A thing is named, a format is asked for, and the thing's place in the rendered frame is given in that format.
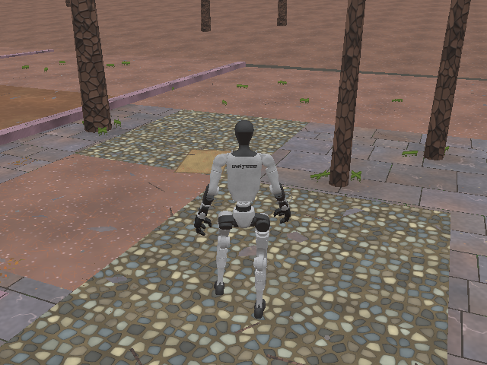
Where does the left robot forearm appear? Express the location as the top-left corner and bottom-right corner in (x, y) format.
(197, 184), (214, 219)

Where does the right robot forearm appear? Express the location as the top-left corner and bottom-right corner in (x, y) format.
(274, 183), (289, 211)

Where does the robot head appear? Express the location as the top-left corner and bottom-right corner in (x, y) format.
(231, 120), (257, 157)

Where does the robot right upper arm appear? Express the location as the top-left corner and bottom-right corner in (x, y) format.
(259, 153), (282, 195)

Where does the right robot thigh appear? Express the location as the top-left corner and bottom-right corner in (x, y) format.
(253, 213), (270, 271)

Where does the right robot hand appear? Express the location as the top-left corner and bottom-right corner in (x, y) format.
(274, 208), (291, 224)

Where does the robot left upper arm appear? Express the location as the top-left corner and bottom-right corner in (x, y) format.
(207, 153), (228, 196)

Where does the left robot hand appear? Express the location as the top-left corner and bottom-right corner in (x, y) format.
(194, 215), (212, 236)

